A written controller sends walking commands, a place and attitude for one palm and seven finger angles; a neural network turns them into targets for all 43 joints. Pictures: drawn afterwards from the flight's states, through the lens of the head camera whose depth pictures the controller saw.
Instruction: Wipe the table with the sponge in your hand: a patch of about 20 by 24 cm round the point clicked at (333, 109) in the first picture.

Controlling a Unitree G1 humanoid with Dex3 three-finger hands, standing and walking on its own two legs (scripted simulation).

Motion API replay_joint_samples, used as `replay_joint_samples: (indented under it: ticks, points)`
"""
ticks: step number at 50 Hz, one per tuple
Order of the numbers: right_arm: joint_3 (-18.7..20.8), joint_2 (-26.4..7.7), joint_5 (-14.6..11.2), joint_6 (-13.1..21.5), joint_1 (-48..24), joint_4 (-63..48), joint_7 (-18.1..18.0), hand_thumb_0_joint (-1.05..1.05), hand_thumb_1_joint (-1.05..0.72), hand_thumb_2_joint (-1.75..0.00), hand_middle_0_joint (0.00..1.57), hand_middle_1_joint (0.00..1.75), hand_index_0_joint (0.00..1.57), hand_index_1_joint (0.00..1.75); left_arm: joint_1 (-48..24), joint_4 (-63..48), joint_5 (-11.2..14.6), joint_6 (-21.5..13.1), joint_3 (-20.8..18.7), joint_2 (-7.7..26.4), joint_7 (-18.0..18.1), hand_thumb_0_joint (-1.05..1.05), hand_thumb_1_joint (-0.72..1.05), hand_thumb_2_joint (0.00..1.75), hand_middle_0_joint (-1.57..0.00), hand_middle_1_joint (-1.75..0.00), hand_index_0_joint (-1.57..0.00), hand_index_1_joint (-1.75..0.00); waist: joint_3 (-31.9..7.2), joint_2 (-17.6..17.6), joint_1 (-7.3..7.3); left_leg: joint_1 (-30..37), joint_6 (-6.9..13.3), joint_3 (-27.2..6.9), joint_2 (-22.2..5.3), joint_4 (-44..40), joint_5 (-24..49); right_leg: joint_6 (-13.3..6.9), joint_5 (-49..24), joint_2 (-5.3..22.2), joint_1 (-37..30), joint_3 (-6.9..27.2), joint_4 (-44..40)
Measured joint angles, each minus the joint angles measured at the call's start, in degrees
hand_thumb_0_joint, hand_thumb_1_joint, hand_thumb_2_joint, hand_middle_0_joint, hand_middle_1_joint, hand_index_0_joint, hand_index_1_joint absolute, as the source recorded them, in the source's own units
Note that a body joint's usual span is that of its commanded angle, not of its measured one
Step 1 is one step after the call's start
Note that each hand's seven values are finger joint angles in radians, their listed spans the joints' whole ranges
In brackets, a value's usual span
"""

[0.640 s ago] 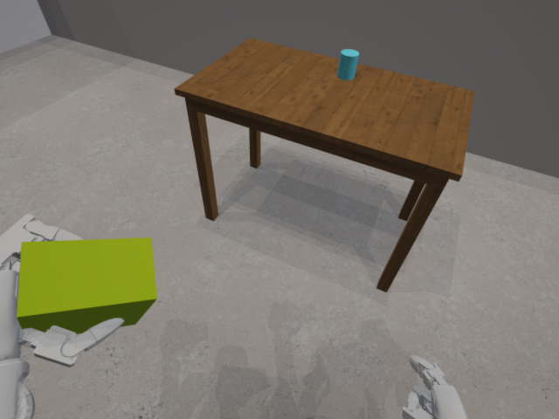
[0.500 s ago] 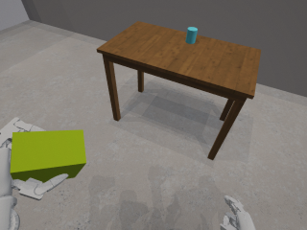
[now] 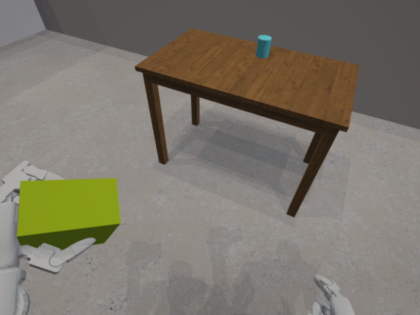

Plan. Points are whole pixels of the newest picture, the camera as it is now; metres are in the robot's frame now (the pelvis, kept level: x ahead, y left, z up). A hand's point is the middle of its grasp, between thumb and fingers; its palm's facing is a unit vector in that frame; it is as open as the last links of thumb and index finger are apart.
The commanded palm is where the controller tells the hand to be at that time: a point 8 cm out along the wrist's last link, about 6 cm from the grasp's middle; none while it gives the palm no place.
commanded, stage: walk to a spot facing it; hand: left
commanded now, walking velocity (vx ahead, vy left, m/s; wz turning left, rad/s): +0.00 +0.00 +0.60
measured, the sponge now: (82, 216) +0.23 +0.21 +0.14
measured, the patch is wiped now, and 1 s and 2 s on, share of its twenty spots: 0.00 0.00 0.00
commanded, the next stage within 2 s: none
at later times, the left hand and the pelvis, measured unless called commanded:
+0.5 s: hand (33, 245) +0.17 +0.24 +0.17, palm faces +0.52 -0.73 -0.43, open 10.7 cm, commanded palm +0.11 +0.28 +0.18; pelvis +0.02 -0.03 +0.00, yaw +13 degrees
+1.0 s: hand out of the picture +0.18 +0.30 +0.17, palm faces +0.75 -0.51 -0.43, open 10.7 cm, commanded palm +0.10 +0.31 +0.18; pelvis +0.10 -0.02 -0.02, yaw +29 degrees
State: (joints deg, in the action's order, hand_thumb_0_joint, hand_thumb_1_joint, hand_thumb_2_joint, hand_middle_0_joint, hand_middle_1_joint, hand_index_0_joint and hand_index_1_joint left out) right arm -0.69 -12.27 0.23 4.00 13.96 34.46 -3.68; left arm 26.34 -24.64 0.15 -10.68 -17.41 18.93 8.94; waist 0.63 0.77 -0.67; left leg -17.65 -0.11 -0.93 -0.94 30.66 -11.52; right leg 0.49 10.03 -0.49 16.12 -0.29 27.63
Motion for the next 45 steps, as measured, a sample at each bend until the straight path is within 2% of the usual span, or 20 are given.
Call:
replay_joint_samples:
  ticks: [5,10,13,16,18,20,21,22,23,25,28,30,32,35,37,39,41,42,43,45]
  points:
    - [0.47,-0.15,-0.11,-0.64,0.22,-0.59,0.24,0.01,-0.90,-0.89,0.20,0.30,0.20,0.30,1.39,-2.74,0.23,0.08,-1.31,1.41,0.20,-0.01,-0.53,0.98,-0.67,-1.35,-0.67,-1.35,0.77,-0.41,-0.82,-2.61,0.34,-1.47,1.05,2.66,-0.66,0.33,1.33,0.99,1.89,-1.49,2.59]
    - [0.42,0.31,-0.03,-0.65,0.54,-0.65,0.20,0.01,-0.90,-0.89,0.20,0.30,0.20,0.30,2.95,-5.27,0.28,0.52,-3.00,2.42,0.26,-0.01,-0.53,0.98,-0.67,-1.35,-0.67,-1.35,1.27,-1.16,-0.42,-4.64,0.95,-2.41,2.32,5.37,-1.75,0.70,5.74,2.30,4.06,-2.59,7.10]
    - [0.33,1.34,0.45,-0.09,0.72,-0.01,0.11,0.01,-0.90,-0.89,0.20,0.30,0.20,0.30,2.64,-5.53,-0.08,0.77,-3.64,2.32,0.20,-0.01,-0.53,0.98,-0.67,-1.35,-0.67,-1.35,0.93,-0.75,-0.34,-5.41,1.23,-3.89,2.65,6.23,-2.24,0.93,15.07,1.09,5.44,-1.79,13.60]
    - [0.05,2.97,0.89,0.94,1.03,1.00,0.52,0.01,-0.90,-0.89,0.20,0.30,0.20,0.30,1.87,-5.60,-0.14,0.98,-3.68,1.96,-0.10,-0.01,-0.53,0.98,-0.67,-1.35,-0.67,-1.35,0.31,-0.33,-0.58,-5.16,0.76,-6.52,2.96,4.46,-1.11,1.21,19.43,-0.94,4.69,-1.16,17.36]
    - [-0.34,3.76,0.99,1.25,1.01,1.37,1.04,0.01,-0.90,-0.89,0.20,0.30,0.20,0.30,2.21,-6.17,0.31,1.08,-3.48,1.61,-0.36,-0.01,-0.53,0.98,-0.67,-1.35,-0.67,-1.35,-0.22,-0.18,-0.48,-4.77,0.27,-7.88,3.04,2.81,-0.23,1.34,20.56,-1.76,3.00,-1.58,15.78]
    - [-0.68,4.12,1.03,1.28,0.76,1.34,1.44,0.01,-0.90,-0.89,0.20,0.30,0.21,0.30,3.14,-6.76,0.83,1.12,-3.26,1.46,-0.75,-0.01,-0.53,0.98,-0.67,-1.35,-0.67,-1.35,-0.85,0.09,-0.30,-4.72,-0.38,-8.95,3.21,1.73,0.35,1.17,20.32,-2.20,0.23,-2.39,10.65]
    - [-0.80,4.12,1.02,1.18,0.58,1.15,1.56,0.01,-0.90,-0.89,0.21,0.30,0.21,0.30,3.61,-7.01,1.04,1.12,-3.16,1.52,-1.00,-0.01,-0.53,0.98,-0.67,-1.35,-0.67,-1.35,-1.18,0.17,-0.09,-5.03,-0.73,-9.29,3.47,1.78,0.37,0.81,19.22,-2.12,-1.61,-2.81,6.73]
    - [-0.77,3.82,0.92,1.01,0.17,1.09,1.62,0.01,-0.90,-0.89,0.21,0.30,0.21,0.30,3.76,-6.94,1.09,1.06,-2.81,1.33,-1.32,-0.01,-0.53,0.98,-0.67,-1.35,-0.67,-1.35,-1.22,0.91,0.22,-5.59,-0.73,-9.61,3.29,2.71,-0.27,-0.45,14.61,-2.33,-2.57,-3.57,3.80]
    - [-0.62,3.59,0.76,0.66,-0.24,1.25,1.66,0.01,-0.90,-0.89,0.21,0.30,0.21,0.30,3.74,-6.78,1.09,1.10,-2.37,1.39,-1.61,-0.01,-0.53,0.98,-0.67,-1.35,-0.67,-1.35,-1.10,1.21,0.33,-6.75,-0.19,-8.79,3.10,5.54,-3.73,-1.67,9.03,-2.12,-3.01,-4.41,2.51]
    - [-0.12,2.98,0.57,-0.12,-0.66,2.53,1.60,0.01,-0.90,-0.89,0.21,0.30,0.21,0.30,2.88,-5.54,1.42,1.12,-1.01,1.66,-2.04,-0.01,-0.53,0.98,-0.67,-1.35,-0.67,-1.35,-0.94,0.67,0.21,-11.01,-0.61,-4.63,3.11,18.33,-10.06,-3.42,8.13,-0.57,-4.01,-6.33,3.12]
    - [0.36,1.50,0.83,-1.24,-0.27,3.75,1.19,0.01,-0.90,-0.89,0.21,0.30,0.21,0.30,3.14,-2.94,0.95,0.59,-0.65,1.25,-2.13,-0.01,-0.53,0.98,-0.67,-1.35,-0.67,-1.35,-1.66,-0.68,0.44,-15.69,-1.60,0.81,1.38,33.02,-9.13,-3.70,10.74,1.91,-6.73,-8.27,1.84]
    - [0.85,0.46,0.84,-1.83,0.12,3.47,0.62,0.01,-0.90,-0.89,0.21,0.30,0.21,0.30,3.67,-1.52,0.52,0.28,-1.11,1.24,-2.10,-0.01,-0.53,0.98,-0.67,-1.35,-0.67,-1.35,-1.70,-1.18,0.46,-16.92,-1.95,3.09,-0.48,35.40,-8.08,-3.40,11.02,3.13,-8.58,-9.68,0.35]
    - [1.50,-0.53,0.94,-1.94,0.40,2.93,0.08,0.01,-0.90,-0.89,0.20,0.30,0.21,0.30,3.29,-0.68,0.15,0.12,-1.43,1.37,-1.84,-0.01,-0.53,0.98,-0.67,-1.35,-0.67,-1.35,-1.04,-1.68,0.80,-16.91,-1.92,4.98,-2.08,32.81,-7.59,-3.14,11.17,4.26,-10.17,-11.24,-0.80]
    - [2.42,-1.84,0.95,-1.74,0.56,1.73,-0.36,0.01,-0.90,-0.89,0.20,0.30,0.20,0.30,1.98,-1.23,0.13,0.04,-1.63,1.21,-1.02,-0.01,-0.53,0.98,-0.67,-1.35,-0.67,-1.35,0.61,-2.38,1.62,-15.18,-1.43,7.95,-3.51,23.93,-7.35,-2.61,12.08,5.85,-11.80,-13.57,-1.22]
    - [2.86,-2.34,0.79,-1.53,0.50,0.67,-0.39,0.01,-0.90,-0.89,0.20,0.30,0.20,0.30,1.52,-2.92,0.27,0.17,-1.74,0.95,-0.25,-0.01,-0.53,0.98,-0.67,-1.35,-0.67,-1.35,1.59,-3.14,2.36,-12.99,-0.84,10.27,-3.38,17.06,-7.53,-2.10,13.39,7.09,-12.09,-14.60,-0.09]
    - [3.06,-2.47,0.54,-1.30,0.18,-0.62,-0.36,0.01,-0.90,-0.90,0.20,0.30,0.20,0.30,1.70,-5.36,0.56,0.28,-2.05,0.87,0.63,-0.01,-0.53,0.98,-0.67,-1.35,-0.67,-1.35,2.29,-4.25,2.92,-9.67,-0.09,12.75,-1.94,10.04,-7.08,-1.42,15.70,8.81,-11.52,-14.99,3.17]
    - [2.97,-2.68,0.30,-1.11,-0.57,-2.39,-0.40,0.01,-0.90,-0.90,0.20,0.30,0.20,0.30,2.35,-7.73,0.99,0.14,-2.59,0.85,1.47,-0.01,-0.53,0.98,-0.67,-1.35,-0.67,-1.35,2.47,-4.39,2.92,-4.66,1.10,14.81,-0.21,2.91,-3.82,-0.73,18.56,10.59,-8.64,-14.64,12.03]
    - [2.96,-2.91,0.30,-0.92,-1.35,-3.35,-0.43,0.01,-0.90,-0.90,0.20,0.30,0.20,0.30,2.55,-8.72,1.19,-0.14,-3.04,0.95,1.81,-0.01,-0.53,0.98,-0.67,-1.35,-0.67,-1.35,2.37,-3.23,2.69,-2.84,3.02,13.97,-0.39,0.93,0.53,-0.21,17.95,10.66,-5.53,-13.72,19.85]
    - [3.20,-1.91,0.20,-0.69,-2.84,-3.29,-0.49,0.01,-0.90,-0.90,0.20,0.30,0.20,0.30,1.34,-8.59,1.27,-0.35,-3.46,1.75,2.05,-0.01,-0.53,0.98,-0.67,-1.35,-0.67,-1.35,3.17,-3.34,1.84,-3.58,3.67,13.31,-0.37,3.70,1.63,0.49,19.38,10.41,-2.20,-10.89,28.74]
    - [2.61,0.84,-0.23,-0.44,-5.29,-2.25,0.06,0.01,-0.91,-0.90,0.20,0.30,0.20,0.30,-2.29,-6.34,0.99,-0.58,-3.75,3.73,1.54,-0.01,-0.53,0.98,-0.67,-1.35,-0.67,-1.35,4.78,-4.03,0.62,-3.58,3.15,11.56,-0.18,7.69,-1.40,1.00,21.62,7.86,4.08,-4.91,43.37]
